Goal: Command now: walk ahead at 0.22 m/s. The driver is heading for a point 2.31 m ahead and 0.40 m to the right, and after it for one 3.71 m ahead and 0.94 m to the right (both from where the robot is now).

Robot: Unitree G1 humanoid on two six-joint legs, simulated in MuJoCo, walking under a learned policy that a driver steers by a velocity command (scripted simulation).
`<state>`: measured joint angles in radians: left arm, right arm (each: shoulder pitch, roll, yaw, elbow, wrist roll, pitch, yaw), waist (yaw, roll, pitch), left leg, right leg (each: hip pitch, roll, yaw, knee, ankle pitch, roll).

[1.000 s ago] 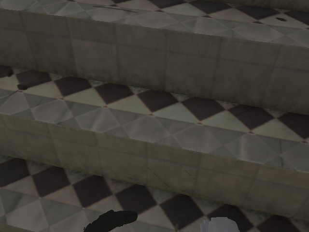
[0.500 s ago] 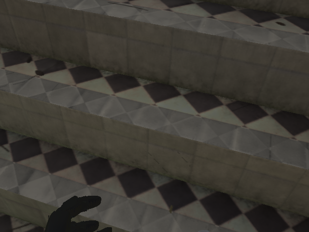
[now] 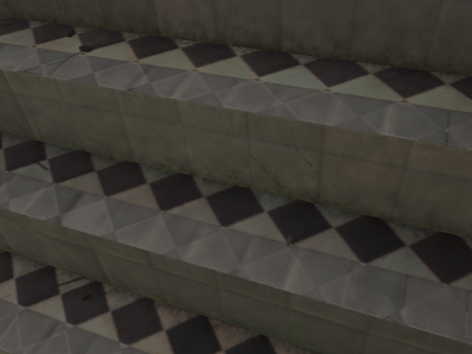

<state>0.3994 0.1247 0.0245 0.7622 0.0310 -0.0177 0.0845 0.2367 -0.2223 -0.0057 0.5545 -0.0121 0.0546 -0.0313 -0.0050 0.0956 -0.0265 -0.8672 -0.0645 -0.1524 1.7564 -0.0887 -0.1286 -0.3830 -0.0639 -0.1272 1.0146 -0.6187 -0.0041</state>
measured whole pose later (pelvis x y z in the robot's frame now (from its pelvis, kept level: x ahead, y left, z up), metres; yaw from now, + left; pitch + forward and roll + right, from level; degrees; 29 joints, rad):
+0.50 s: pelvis +0.00 +0.14 -0.02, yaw -2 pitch -1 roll -1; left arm 0.30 0.25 0.05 0.63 0.01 0.08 0.08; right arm 0.17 -0.16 0.07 0.48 -0.04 0.00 -0.03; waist 0.06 -0.04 -0.02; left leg -0.52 0.06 0.06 1.15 -0.61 0.01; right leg -0.67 0.11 -0.04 1.78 -0.45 0.12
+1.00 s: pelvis -0.11 +0.20 -0.17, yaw -1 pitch +1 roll -1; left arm 0.26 0.17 0.01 0.69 0.02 0.05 0.10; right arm 0.19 -0.13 0.04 0.66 0.06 0.09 -0.04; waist 0.09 0.03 -0.01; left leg -0.65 0.13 0.01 1.15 -0.22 -0.13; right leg -0.29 -0.04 -0.08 0.69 -0.42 -0.03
